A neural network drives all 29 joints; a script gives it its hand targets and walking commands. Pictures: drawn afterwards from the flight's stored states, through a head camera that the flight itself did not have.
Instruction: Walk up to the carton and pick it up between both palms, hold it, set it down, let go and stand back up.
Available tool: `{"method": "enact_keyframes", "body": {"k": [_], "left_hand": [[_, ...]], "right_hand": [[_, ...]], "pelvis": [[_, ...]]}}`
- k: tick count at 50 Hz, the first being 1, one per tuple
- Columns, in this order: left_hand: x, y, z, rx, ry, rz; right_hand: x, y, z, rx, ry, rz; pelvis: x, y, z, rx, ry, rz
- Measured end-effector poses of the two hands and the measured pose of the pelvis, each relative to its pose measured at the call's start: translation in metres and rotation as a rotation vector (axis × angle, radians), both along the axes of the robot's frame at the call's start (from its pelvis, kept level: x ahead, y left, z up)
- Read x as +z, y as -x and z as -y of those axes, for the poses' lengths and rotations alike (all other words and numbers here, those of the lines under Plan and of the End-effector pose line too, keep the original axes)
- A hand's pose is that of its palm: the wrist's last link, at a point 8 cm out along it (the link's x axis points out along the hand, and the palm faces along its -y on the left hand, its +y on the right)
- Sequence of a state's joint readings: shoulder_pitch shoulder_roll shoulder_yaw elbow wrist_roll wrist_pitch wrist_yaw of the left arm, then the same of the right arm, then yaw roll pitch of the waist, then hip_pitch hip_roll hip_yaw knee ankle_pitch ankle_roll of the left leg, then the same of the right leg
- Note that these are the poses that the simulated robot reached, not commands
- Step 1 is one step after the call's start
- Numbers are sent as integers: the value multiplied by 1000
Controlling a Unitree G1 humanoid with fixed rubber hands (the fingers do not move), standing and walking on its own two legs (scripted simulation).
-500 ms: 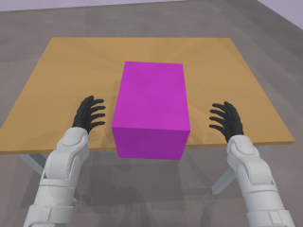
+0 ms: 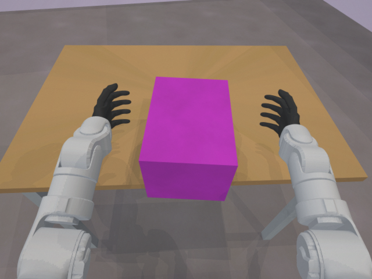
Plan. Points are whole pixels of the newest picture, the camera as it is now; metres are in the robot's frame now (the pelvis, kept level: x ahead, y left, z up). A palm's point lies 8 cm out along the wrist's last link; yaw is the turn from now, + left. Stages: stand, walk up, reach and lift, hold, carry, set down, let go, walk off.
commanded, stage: reach and lift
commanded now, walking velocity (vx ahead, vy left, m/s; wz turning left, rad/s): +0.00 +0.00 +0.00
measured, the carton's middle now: (189, 136) +0.46 -0.01 +0.02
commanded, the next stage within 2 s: none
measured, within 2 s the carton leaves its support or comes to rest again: neither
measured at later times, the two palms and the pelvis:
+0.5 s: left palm (110, 121) +0.44 +0.17 +0.10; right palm (277, 129) +0.42 -0.20 +0.09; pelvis +0.00 +0.00 +0.00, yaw +1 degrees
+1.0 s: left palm (125, 139) +0.43 +0.15 +0.04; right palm (263, 147) +0.41 -0.19 +0.03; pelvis -0.01 +0.00 -0.01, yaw +0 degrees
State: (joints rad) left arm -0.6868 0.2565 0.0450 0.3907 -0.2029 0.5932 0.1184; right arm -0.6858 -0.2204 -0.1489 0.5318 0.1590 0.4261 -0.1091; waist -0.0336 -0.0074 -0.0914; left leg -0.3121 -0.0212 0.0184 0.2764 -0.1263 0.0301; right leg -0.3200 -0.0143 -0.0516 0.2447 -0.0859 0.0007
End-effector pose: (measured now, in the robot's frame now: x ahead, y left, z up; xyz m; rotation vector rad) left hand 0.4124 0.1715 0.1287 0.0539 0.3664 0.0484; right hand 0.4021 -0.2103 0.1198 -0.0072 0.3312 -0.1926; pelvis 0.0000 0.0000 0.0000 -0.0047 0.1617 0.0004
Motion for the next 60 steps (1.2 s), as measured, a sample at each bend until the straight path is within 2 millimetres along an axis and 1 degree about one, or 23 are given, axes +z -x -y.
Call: {"method": "enact_keyframes", "body": {"k": [10,15,19,25,31,35,42,48,60], "left_hand": [[15,-26,3,13,-15,1],[15,-31,3,5,-8,9],[2,-29,2,0,-1,-2],[-26,-24,3,4,-4,-8],[-50,-22,11,5,-16,-8],[-64,-22,19,-5,-18,-7],[-85,-22,29,-22,-13,-4],[-90,-22,28,-19,-24,10],[-80,-22,16,-8,-25,21]], "right_hand": [[16,-27,-1,5,2,-1],[17,-30,-4,10,12,4],[5,-26,-4,4,18,-7],[-27,-16,-7,-2,10,-35],[-57,-11,-12,11,6,-49],[-68,-10,-17,26,10,-40],[-80,-9,-25,41,14,-18],[-85,-8,-26,39,10,-12],[-78,-8,-18,37,5,2]], "pelvis": [[0,-1,0,7,2,-55],[2,-2,1,14,2,-48],[3,-2,2,15,2,-33],[2,-2,2,14,1,-61],[0,0,1,19,3,-128],[-2,2,0,20,4,-167],[-6,4,-1,11,3,-217],[-8,6,-2,5,2,-245],[-9,9,-4,0,3,-226]]}}
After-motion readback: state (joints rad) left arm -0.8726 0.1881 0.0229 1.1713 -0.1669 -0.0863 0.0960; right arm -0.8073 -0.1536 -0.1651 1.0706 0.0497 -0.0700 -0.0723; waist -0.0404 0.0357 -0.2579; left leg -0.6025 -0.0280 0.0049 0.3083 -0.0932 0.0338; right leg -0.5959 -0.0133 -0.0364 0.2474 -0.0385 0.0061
